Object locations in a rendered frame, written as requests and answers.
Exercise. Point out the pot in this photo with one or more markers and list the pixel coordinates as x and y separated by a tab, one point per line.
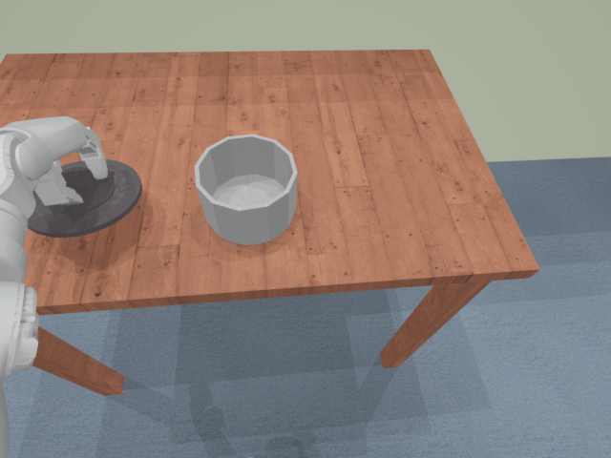
247	186

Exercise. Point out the lid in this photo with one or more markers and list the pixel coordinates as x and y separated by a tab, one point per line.
111	200

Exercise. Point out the table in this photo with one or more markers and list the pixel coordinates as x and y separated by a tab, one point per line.
392	188

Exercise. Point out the knob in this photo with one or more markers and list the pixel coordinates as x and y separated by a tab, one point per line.
80	179

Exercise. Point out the left robot upper arm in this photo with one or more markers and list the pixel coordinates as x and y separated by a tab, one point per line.
18	342

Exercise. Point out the left robot forearm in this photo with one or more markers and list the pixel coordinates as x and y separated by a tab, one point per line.
24	159

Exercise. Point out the robot left hand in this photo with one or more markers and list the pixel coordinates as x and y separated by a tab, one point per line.
65	135

